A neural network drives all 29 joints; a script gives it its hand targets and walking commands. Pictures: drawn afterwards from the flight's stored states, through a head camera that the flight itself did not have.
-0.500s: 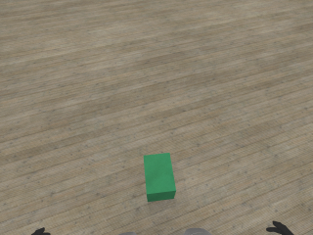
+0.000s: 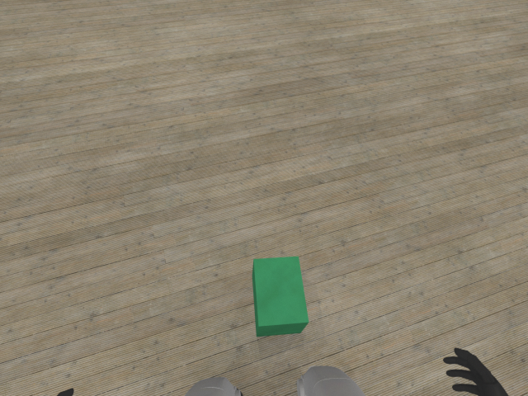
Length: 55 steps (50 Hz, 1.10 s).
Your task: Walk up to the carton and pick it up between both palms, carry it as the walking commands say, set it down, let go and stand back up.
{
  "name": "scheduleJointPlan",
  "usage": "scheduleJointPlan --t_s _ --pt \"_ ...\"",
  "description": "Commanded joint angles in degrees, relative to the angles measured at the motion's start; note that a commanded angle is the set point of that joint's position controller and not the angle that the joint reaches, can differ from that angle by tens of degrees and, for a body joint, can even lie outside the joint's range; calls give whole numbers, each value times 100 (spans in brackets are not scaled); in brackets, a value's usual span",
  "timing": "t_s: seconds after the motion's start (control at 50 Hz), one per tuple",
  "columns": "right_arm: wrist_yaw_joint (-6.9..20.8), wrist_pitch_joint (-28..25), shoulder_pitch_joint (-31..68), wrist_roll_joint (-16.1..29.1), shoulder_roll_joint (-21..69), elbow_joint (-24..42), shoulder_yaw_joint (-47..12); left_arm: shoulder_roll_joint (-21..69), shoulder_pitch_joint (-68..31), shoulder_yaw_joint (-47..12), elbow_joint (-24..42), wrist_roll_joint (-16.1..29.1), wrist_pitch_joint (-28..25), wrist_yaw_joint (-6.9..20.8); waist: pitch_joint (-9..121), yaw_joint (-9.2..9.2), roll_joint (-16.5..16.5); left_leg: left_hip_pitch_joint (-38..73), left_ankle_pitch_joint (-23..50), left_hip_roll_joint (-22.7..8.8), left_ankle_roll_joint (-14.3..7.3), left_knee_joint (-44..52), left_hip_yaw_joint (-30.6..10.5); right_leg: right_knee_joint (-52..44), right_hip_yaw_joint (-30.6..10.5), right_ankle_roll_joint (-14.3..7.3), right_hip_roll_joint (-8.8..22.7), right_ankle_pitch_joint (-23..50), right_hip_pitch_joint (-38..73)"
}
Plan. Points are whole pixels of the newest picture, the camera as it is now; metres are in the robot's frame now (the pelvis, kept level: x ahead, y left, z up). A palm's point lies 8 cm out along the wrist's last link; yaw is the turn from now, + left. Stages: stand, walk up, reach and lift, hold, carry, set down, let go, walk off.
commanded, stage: walk up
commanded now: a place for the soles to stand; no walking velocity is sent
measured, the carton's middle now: (277, 296) +0.43 -0.08 -0.68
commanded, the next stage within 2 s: reach and lift in 1.20 s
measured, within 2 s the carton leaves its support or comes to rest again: neither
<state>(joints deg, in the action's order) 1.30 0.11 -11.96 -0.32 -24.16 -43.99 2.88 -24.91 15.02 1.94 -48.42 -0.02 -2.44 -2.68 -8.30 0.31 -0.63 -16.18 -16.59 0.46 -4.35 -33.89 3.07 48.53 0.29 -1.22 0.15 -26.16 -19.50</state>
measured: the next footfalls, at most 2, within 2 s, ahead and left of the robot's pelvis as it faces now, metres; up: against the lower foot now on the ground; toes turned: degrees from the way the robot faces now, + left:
right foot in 0.12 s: +0.03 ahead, -0.15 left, +0.00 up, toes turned +1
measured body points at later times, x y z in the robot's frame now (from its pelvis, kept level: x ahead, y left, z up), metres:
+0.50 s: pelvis -0.01 -0.02 -0.01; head +0.02 -0.03 +0.44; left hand +0.08 +0.31 -0.10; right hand +0.12 -0.34 -0.11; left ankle +0.02 +0.07 -0.73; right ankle -0.01 -0.15 -0.73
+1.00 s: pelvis +0.00 -0.04 -0.01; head +0.02 -0.04 +0.44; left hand +0.09 +0.29 -0.10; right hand +0.13 -0.36 -0.10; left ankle +0.02 +0.07 -0.73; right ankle -0.01 -0.15 -0.73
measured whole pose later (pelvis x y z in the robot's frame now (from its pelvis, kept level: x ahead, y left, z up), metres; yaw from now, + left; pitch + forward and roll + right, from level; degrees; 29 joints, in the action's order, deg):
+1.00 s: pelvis +0.00 -0.04 -0.01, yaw +0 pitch -1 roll +1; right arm 1.6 0.1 -6.4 -0.3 -24.2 -50.4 2.9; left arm -24.7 15.0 1.9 -48.4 0.0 -4.0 -2.6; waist -2.9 0.4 -0.6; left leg -16.3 -17.6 0.9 -2.0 -35.1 3.4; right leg 37.1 0.3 -0.4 1.0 -20.6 -15.2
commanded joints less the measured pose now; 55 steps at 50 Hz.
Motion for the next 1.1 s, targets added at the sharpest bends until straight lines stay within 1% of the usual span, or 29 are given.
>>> scheduleJointPlan --t_s 0.0,0.04,0.08,0.12,0.14,0.16,0.2,0.22,0.24,0.28,0.32,0.34,0.36,0.38,0.42,0.46,0.48,0.5,0.52,0.56,0.6,0.64,0.66,0.82,0.84,0.88,0.92,1.02,1.08 --pt "-111 -98 -262 -38 -1219 226 377 -848 219 185 224 -19 -74 27 1262 126 857 1393 3578 -1500 -565 768 -1260 -1027 175 -16 104 178 67" --pt "-45 -2 29 -35 -1116 304 377 -860 414 226 39 -24 -174 -22 994 -81 1012 834 3000 -1121 -352 375 -760 -1871 340 -73 -6 1157 540" --pt "-28 4 302 -61 -1074 265 298 -1173 478 322 46 -102 -223 -31 947 -149 700 -54 1693 -921 -25 153 -761 -2105 -384 -356 398 1747 1217" --pt "50 61 207 -12 -702 286 209 -1565 463 428 62 -146 -250 -45 956 -127 -255 -542 -368 -190 374 -878 -492 -2464 -2168 -1275 1968 2242 1006" --pt "29 97 322 -135 -945 240 285 -1728 192 460 167 -201 -201 -72 739 -84 -429 -488 -1287 -115 313 -1267 -657 -2342 -2548 -1752 2232 2331 505" --pt "46 112 208 -113 -1044 156 336 -1651 -144 409 336 -227 -180 -66 687 46 -790 -333 -1277 -267 197 -1138 -759 -2094 -2271 -1614 2094 2350 250" --pt "29 -20 -186 -162 -1124 4 398 -1344 -362 251 256 -203 -144 -93 864 343 38 666 201 -512 258 -23 -1078 -1305 -1512 -957 1409 2691 -382" --pt "19 -86 -355 -269 -1363 -9 433 -1117 -486 219 328 -121 -125 -50 709 462 790 1124 107 -1047 -47 1001 -1957 -731 -609 -328 636 1834 -1174" --pt "37 -128 -96 -180 -1390 100 428 -1055 -317 190 210 -67 -62 -40 439 286 542 611 810 -1862 -462 1568 -2538 -123 32 -24 32 -118 -889" --pt "39 -99 149 -144 -1208 62 355 -1021 8 202 70 -47 -5 -9 453 111 345 113 608 -1804 -825 1584 -2213 192 -57 -23 127 -534 -413" --pt "14 -32 472 -152 -1288 134 356 -990 164 237 55 -48 -80 30 479 34 584 3 505 -1367 -495 1344 -1590 -1143 172 -123 98 90 197" --pt "32 4 601 -158 -1225 148 288 -944 486 263 -85 -78 -177 -1 754 -242 747 -132 595 -1163 -434 877 -1179 -1748 168 -140 69 1039 726" --pt "35 -6 522 -108 -1060 150 262 -1041 338 226 -46 -165 -248 19 792 -206 43 -158 693 -1027 -200 624 -1308 -2365 -327 -269 272 921 1013" --pt "59 -37 513 -82 -889 209 228 -1259 190 280 24 -209 -310 8 976 -150 -414 -346 1064 -780 135 173 -1075 -2348 -1340 -583 1018 1867 1207" --pt "99 6 489 -65 -1014 105 278 -1506 -131 368 73 -146 -240 2 903 10 -274 -57 -521 -226 453 -332 -635 -2315 -1926 -1189 1751 1479 430" --pt "45 -30 230 -108 -966 -66 289 -1334 -507 272 220 -185 -178 33 655 181 -183 453 -540 -415 218 395 -833 -2021 -1449 -844 1337 1103 -156" --pt "92 -108 216 -147 -1102 -109 312 -1113 -570 218 238 -101 -156 43 732 176 358 630 -462 -772 36 1286 -1459 -1433 -788 -414 716 1072 -399" --pt "73 -190 417 -147 -1174 -83 343 -966 -389 178 160 -95 -109 79 816 76 436 785 -338 -1375 -250 1565 -2026 -951 -102 -153 193 693 -369" --pt "30 -171 548 -137 -1201 -144 283 -978 -297 164 105 -83 -116 72 470 -105 133 249 122 -1531 -605 1347 -2109 -1287 -145 -108 224 621 -80" --pt "70 -120 820 -70 -969 -47 205 -1017 4 158 28 -104 -231 50 573 -149 326 -173 599 -940 -223 832 -1202 -2023 -584 -253 401 1287 498" --pt "71 -107 689 -4 -895 -105 171 -1311 -79 243 -46 -130 -277 63 986 -75 -181 -90 362 -617 187 490 -936 -2250 -1114 -550 870 1462 830" --pt "71 -94 622 -59 -1001 -216 208 -1362 -353 235 123 -130 -248 41 881 45 -44 257 49 -476 111 346 -821 -2347 -1343 -649 1145 1427 304" --pt "58 -92 531 -44 -937 -195 156 -1365 -270 262 161 -101 -236 60 903 19 -469 392 177 -525 103 378 -820 -2201 -1283 -653 1041 1349 210" --pt "65 -127 853 -23 -1051 -385 158 -1209 -225 166 75 -50 -232 26 944 -107 293 531 1313 -694 0 540 -878 -2115 -724 -228 607 2217 476" --pt "76 -78 783 -13 -981 -392 144 -1188 -226 179 -39 -81 -256 27 1042 -160 -275 379 1168 -684 19 568 -858 -2169 -848 -337 723 2199 933" --pt "84 -41 822 -53 -1132 -435 196 -1295 -51 243 0 -115 -257 1 896 -55 -239 423 1049 -523 103 157 -630 -2280 -1078 -407 955 2641 667" --pt "65 -29 757 -60 -973 -480 206 -1260 -305 192 -14 -140 -268 31 830 -19 -227 469 701 -520 127 301 -667 -2326 -1230 -578 1087 2179 477" --pt "50 -89 943 -165 -1101 -458 151 -1069 -459 148 109 -87 -235 75 812 -77 91 522 346 -812 -174 891 -1015 -2076 -560 -237 535 1568 185" --pt "84 -53 973 -59 -989 -530 119 -1125 -254 166 50 -116 -231 58 889 -73 185 248 658 -667 24 666 -841 -2350 -826 -314 614 1492 482"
